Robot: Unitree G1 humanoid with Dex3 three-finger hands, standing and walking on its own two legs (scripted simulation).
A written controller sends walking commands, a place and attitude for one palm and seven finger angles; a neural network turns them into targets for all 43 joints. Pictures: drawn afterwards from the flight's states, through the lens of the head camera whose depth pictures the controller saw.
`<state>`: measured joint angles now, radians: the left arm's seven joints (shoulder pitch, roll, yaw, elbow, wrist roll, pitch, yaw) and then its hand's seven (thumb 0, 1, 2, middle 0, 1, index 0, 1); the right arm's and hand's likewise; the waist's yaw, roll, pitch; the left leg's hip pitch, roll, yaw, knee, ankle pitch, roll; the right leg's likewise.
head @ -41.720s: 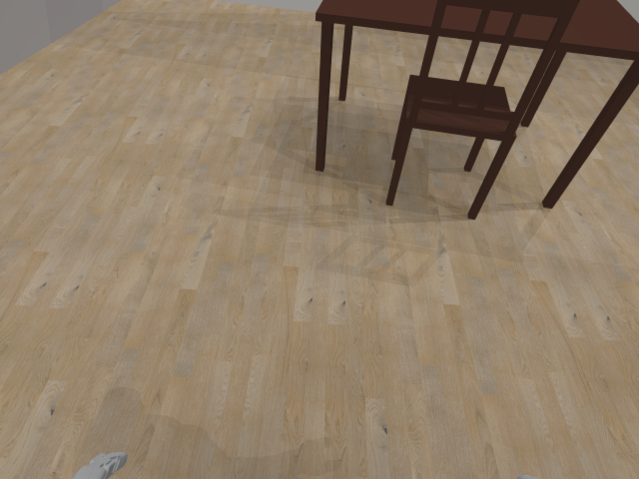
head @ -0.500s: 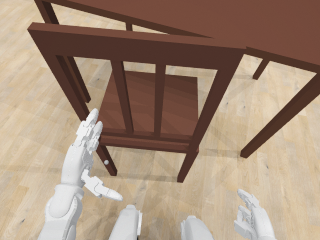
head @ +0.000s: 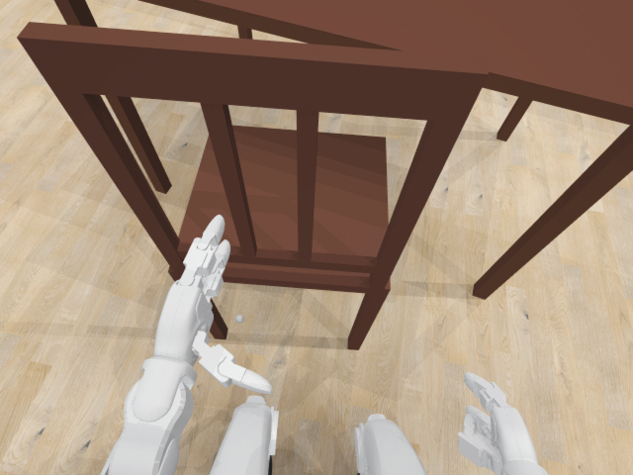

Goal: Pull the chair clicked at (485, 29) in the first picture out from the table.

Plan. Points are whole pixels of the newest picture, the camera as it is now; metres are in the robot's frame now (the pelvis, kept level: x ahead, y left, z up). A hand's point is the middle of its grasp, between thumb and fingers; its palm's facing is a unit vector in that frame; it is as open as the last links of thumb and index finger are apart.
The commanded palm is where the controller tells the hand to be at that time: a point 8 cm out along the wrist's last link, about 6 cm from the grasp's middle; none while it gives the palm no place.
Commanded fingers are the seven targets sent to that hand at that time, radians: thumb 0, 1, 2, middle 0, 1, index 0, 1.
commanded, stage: aim the fingers beside a spindle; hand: left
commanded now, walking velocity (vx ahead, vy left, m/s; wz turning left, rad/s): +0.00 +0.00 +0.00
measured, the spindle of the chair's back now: (236, 194) +0.46 +0.12 +0.05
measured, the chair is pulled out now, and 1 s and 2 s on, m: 0.18 0.18 0.18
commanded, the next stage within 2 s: none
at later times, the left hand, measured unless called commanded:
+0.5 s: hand (215, 294) +0.31 +0.12 +0.06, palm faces -0.04 -1.00 -0.07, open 16.9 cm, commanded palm +0.29 +0.16 +0.03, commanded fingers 0.00 -0.50 0.30 -0.06 -0.08 -0.06 -0.08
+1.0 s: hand (254, 334) +0.28 +0.08 +0.01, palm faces -0.19 -0.98 +0.05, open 16.9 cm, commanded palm +0.29 +0.16 +0.04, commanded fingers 0.00 -0.50 0.30 -0.06 -0.08 -0.06 -0.08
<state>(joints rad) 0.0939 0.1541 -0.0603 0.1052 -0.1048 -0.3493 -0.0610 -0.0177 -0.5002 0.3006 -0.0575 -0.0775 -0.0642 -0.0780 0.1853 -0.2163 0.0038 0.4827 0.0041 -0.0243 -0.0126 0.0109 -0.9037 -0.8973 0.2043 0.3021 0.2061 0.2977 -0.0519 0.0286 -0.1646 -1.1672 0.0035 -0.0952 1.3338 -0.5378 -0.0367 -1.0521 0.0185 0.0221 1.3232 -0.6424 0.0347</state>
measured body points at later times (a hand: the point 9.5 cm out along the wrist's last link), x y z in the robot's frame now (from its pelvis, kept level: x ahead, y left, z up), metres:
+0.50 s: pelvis +0.00 +0.00 +0.01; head +0.09 +0.00 +0.45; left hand +0.31 +0.18 +0.06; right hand +0.17 -0.24 -0.09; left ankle +0.05 +0.13 -0.61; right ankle +0.00 -0.14 -0.61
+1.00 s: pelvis +0.00 +0.00 +0.01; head +0.10 +0.01 +0.44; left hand +0.29 +0.14 +0.01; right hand +0.17 -0.24 -0.09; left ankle +0.05 +0.13 -0.61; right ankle +0.00 -0.14 -0.61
